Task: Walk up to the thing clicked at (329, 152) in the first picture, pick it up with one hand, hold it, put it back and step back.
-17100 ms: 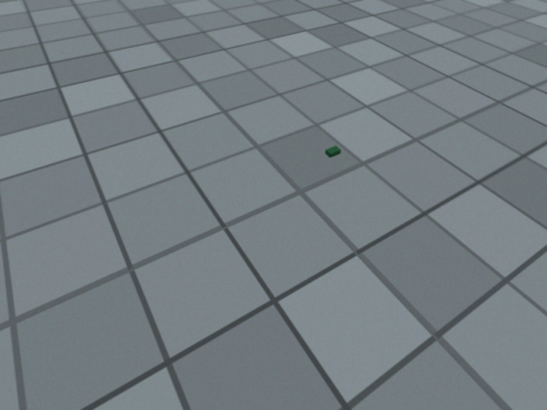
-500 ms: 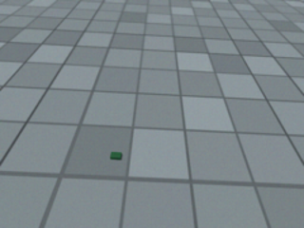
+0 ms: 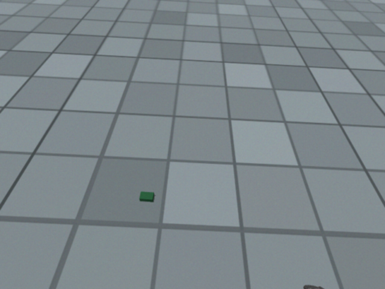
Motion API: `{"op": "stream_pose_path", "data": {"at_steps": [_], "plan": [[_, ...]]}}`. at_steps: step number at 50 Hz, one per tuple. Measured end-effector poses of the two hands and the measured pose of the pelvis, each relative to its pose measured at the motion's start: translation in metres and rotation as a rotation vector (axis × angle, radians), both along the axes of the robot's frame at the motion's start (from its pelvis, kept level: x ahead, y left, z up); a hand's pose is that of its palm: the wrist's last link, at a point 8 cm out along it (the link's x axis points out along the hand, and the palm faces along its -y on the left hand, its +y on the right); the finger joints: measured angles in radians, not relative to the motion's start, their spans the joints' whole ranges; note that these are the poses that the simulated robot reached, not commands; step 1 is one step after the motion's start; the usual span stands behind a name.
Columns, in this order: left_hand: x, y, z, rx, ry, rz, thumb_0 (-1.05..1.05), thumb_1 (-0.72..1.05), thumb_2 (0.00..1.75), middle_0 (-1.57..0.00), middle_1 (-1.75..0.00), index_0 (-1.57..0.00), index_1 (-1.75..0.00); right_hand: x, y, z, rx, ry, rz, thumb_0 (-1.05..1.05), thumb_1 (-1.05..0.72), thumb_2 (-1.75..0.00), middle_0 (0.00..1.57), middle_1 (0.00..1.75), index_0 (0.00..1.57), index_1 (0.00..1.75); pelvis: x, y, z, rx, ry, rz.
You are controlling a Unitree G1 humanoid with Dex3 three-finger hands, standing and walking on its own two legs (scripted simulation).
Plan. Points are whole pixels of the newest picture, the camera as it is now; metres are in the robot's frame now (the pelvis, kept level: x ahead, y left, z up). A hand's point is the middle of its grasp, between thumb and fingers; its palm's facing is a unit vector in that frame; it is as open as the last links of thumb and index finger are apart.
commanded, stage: stand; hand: left
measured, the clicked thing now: (146, 196) +0.74 +0.24 -0.76
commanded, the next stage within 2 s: walk up in 0.94 s
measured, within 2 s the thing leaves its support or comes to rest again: neither
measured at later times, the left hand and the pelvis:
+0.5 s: hand out of the picture +0.06 +0.26 -0.15, palm faces -0.04 -0.94 -0.34, open 7.4 cm; pelvis -0.02 +0.00 +0.00, yaw -1 degrees
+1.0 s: hand out of the picture +0.05 +0.26 -0.15, palm faces -0.04 -0.94 -0.33, open 7.4 cm; pelvis -0.01 +0.00 +0.00, yaw -1 degrees
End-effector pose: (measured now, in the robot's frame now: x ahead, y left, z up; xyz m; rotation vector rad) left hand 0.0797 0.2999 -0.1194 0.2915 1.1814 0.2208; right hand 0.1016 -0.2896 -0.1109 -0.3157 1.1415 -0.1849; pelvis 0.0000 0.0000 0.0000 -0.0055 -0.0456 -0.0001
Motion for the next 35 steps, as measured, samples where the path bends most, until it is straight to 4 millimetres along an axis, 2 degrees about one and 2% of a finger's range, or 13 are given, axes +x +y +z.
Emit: {"op": "stream_pose_path", "data": {"at_steps": [7, 26, 35], "plan": [[-0.009, -0.002, 0.0, -0.005, 0.04, -0.018, 0.01, 0.9, 0.9, -0.2, -0.3, -0.2, -0.3, -0.011, 0.001, -0.001, 0.007, 0.02, -0.013, 0.0, -0.91, -0.9, 0.21, 0.3, 0.2, 0.3, -0.004, 0.002, 0.003, 0.002, 0.002, -0.007], [-0.029, 0.001, 0.002, 0.002, 0.067, -0.036, 0.01, 0.9, 0.9, -0.2, -0.3, -0.2, -0.3, -0.058, -0.005, -0.004, 0.001, 0.097, -0.05, 0.0, -0.91, -0.9, 0.21, 0.3, 0.2, 0.3, -0.017, 0.003, 0.004, 0.004, 0.002, -0.013], [-0.036, 0.001, 0.001, 0.001, 0.083, -0.037, 0.01, 0.9, 0.9, -0.2, -0.3, -0.2, -0.3, -0.068, -0.006, -0.006, 0.0, 0.117, -0.056, 0.0, -0.91, -0.9, 0.21, 0.3, 0.2, 0.3, -0.018, 0.004, 0.004, 0.004, 0.004, -0.014]]}}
